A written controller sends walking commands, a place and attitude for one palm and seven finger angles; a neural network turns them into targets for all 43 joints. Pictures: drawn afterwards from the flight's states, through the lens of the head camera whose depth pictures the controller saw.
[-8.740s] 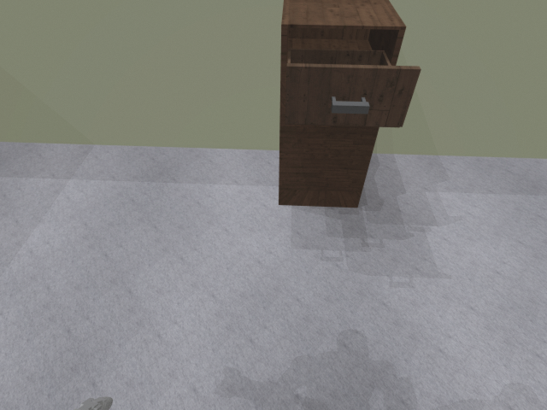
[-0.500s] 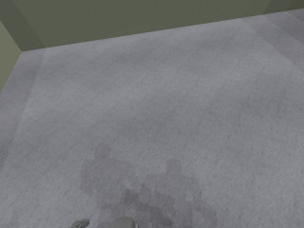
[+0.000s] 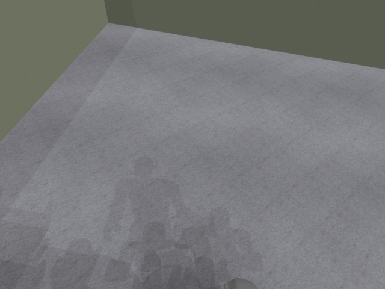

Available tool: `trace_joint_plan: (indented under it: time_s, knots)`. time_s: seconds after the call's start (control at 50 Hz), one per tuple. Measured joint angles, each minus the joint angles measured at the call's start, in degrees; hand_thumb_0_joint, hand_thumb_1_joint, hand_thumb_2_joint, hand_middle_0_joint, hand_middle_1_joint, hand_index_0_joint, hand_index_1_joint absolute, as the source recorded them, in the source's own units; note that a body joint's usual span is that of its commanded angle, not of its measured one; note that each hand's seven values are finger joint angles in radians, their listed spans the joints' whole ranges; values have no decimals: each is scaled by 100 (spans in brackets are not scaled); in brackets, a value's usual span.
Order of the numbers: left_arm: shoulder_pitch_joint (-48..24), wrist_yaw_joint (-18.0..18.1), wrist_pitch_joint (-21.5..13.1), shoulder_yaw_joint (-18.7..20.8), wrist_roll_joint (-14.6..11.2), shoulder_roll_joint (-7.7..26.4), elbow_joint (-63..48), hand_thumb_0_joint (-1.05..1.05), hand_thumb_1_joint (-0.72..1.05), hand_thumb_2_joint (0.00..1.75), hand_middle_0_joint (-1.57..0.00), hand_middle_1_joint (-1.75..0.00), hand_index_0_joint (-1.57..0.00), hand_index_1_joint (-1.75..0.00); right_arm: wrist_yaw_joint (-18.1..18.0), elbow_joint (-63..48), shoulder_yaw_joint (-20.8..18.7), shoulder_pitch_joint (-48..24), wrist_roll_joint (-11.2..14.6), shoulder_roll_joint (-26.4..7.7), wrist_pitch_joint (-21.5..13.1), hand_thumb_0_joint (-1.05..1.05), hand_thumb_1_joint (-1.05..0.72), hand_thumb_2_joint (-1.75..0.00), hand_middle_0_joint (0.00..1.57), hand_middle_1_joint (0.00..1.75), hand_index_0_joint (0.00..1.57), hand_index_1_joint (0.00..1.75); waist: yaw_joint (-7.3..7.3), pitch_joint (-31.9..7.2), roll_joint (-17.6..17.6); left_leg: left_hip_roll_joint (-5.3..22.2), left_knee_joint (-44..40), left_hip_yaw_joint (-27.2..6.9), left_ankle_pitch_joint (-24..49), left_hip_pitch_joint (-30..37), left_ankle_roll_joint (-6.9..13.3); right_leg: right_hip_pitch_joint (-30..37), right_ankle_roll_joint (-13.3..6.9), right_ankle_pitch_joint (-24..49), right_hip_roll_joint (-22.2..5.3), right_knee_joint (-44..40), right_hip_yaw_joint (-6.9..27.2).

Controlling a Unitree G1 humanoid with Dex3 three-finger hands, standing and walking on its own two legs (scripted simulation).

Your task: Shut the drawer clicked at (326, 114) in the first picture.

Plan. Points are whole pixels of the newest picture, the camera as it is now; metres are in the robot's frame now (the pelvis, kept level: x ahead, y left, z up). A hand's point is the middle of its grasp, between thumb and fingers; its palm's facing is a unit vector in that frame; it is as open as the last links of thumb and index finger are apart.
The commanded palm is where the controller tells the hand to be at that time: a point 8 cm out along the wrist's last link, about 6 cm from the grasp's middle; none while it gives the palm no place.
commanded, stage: turn to face it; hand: left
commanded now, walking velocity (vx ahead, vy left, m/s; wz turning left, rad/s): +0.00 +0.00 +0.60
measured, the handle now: out of the picture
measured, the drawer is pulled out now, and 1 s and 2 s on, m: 0.30 0.30 0.30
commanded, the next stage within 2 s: none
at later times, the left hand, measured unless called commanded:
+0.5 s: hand out of the picture +0.06 +0.14 -0.13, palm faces +0.28 -0.91 -0.30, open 7.3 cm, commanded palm none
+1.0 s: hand out of the picture -0.16 +0.14 -0.19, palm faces +0.64 -0.73 -0.26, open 7.4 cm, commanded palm none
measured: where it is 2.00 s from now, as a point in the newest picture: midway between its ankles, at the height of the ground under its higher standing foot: outside the picture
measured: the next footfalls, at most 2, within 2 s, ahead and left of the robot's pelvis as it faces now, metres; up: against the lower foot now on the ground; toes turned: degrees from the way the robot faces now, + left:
right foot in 0.38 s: +0.07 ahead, -0.15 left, +0.00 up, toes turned +13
left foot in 0.90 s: -0.07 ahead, +0.05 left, +0.00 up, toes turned +39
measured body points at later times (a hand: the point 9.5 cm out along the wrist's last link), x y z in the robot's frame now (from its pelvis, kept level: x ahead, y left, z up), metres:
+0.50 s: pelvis +0.00 -0.08 +0.00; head +0.02 -0.11 +0.44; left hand +0.05 +0.19 -0.11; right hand +0.09 -0.33 -0.17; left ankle -0.05 +0.06 -0.67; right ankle +0.03 -0.16 -0.74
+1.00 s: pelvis -0.04 -0.05 -0.01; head -0.03 +0.00 +0.43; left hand -0.20 +0.18 -0.17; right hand +0.23 -0.17 -0.13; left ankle -0.10 +0.03 -0.74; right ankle +0.02 -0.17 -0.69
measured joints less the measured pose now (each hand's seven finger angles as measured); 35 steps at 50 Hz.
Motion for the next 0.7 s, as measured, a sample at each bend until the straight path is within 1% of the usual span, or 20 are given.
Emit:
trace_joint_plan:
  time_s: [0.06, 0.12, 0.24, 0.28, 0.32, 0.36, 0.38, 0.4, 0.42, 0.44, 0.48, 0.5, 0.54, 0.6, 0.7]
  knots:
    - [-126, 18, -13, -4, -3, -10, -79, 0, 91, 90, -19, -30, -20, -30, 12, 54, 5, 138, -7, 55, 17, 0, -91, -90, 20, 30, 21, 30, -57, -49, 12, -105, -157, -176, 109, 67, 12, 25, 43, 108, 36, -212, 129]
    - [-245, 33, -9, -13, -9, -32, -129, 0, 91, 90, -19, -30, -20, -30, 21, 109, -11, 292, -21, 96, 37, 0, -90, -90, 20, 30, 21, 30, -136, -87, 28, -200, -205, -357, 165, 67, 2, 122, 59, 62, 90, -521, 197]
    - [-479, 56, -7, -64, -50, -147, -245, 0, 91, 90, -19, -30, -20, -30, 13, 212, -83, 562, -61, 68, 92, 0, -90, -90, 20, 30, 21, 30, -332, -76, 176, -319, -121, -752, 212, -77, -104, 438, -8, -307, 316, -1413, 245]
    - [-547, 61, -32, -96, -72, -204, -299, 0, 91, 90, -19, -30, -20, -30, 7, 246, -114, 628, -69, 25, 125, 0, -90, -90, 20, 30, 21, 30, -389, -56, 253, -344, -45, -896, 210, -156, -173, 613, -57, -385, 419, -1855, 248]
    - [-583, 63, -76, -132, -97, -263, -360, 0, 91, 90, -20, -30, -20, -30, 5, 279, -149, 675, -71, -29, 164, 0, -90, -90, 20, 30, 21, 30, -426, -44, 331, -375, 60, -1039, 191, -249, -259, 857, -115, -305, 524, -2419, 241]
    - [-558, 62, -154, -172, -115, -305, -426, 0, 91, 90, -20, -30, -20, -30, 9, 300, -191, 730, -44, -85, 199, 0, -90, -90, 20, 30, 21, 30, -423, -73, 382, -435, 254, -1166, 123, -383, -368, 1246, -167, 174, 580, -3290, 197]
    - [-532, 70, -212, -189, -101, -336, -442, 0, 91, 90, -20, -30, -20, -30, 17, 309, -218, 748, -14, -128, 211, 0, -90, -90, 20, 30, 21, 30, -397, -81, 438, -439, 455, -1210, 21, -485, -424, 1391, -398, 402, 609, -3619, 140]
    - [-512, 80, -247, -212, -75, -387, -435, 0, 91, 90, -20, -30, -20, -30, 14, 336, -257, 723, 0, -179, 235, 1, -91, -90, 20, 30, 21, 30, -385, -54, 525, -413, 870, -1176, -437, -640, -491, 1401, -605, 463, 643, -3603, 58]
    - [-470, 81, -251, -251, -57, -421, -438, 0, 91, 90, -20, -30, -20, -30, 13, 344, -293, 708, -9, -219, 265, 1, -91, -90, 20, 30, 21, 30, -398, -44, 556, -413, 1453, -1034, -879, -852, -542, 1416, -729, 446, 610, -3556, -28]
    - [-411, 81, -249, -276, -50, -457, -433, 0, 91, 90, -20, -30, -20, -30, 23, 347, -321, 702, -26, -260, 292, 1, -91, -90, 20, 30, 21, 30, -411, -52, 569, -399, 2056, -881, -1086, -1062, -577, 1468, -794, 426, 553, -3572, -117]
    - [-277, 82, -221, -291, -49, -511, -400, 0, 91, 90, -20, -30, -20, -30, 66, 353, -371, 679, -54, -337, 339, 1, -91, -90, 20, 30, 20, 30, -404, -81, 558, -275, 3066, -584, -1047, -1385, -646, 1608, -826, 450, 444, -3721, -255]
    - [-219, 82, -208, -291, -47, -529, -374, 0, 91, 90, -20, -30, -20, -30, 91, 348, -386, 661, -64, -372, 351, 1, -91, -90, 20, 30, 20, 30, -403, -86, 549, -178, 3437, -471, -916, -1496, -683, 1671, -827, 482, 399, -3804, -321]
    - [-125, 76, -210, -294, -43, -553, -322, 0, 91, 90, -20, -30, -20, -30, 130, 330, -405, 627, -70, -425, 362, 1, -91, -90, 20, 30, 20, 30, -401, -79, 525, 14, 3919, -349, -652, -1630, -760, 1763, -833, 535, 319, -3925, -469]
    - [0, 70, -241, -297, -32, -572, -270, 0, 91, 90, -20, -30, -20, -30, 159, 334, -409, 567, -70, -468, 390, 0, -91, -90, 20, 30, 20, 30, -348, -51, 461, 237, 4115, -306, -443, -1644, -859, 1830, -847, 554, 208, -3999, -694]
    - [233, 59, -276, -287, 11, -570, -184, 0, 91, 90, -20, -30, -20, -30, 167, 368, -382, 344, -64, -490, 459, 0, -91, -90, 19, 30, 20, 30, -179, 21, 362, 443, 3648, -223, -616, -1415, -937, 1833, -826, 513, 38, -3971, -1044]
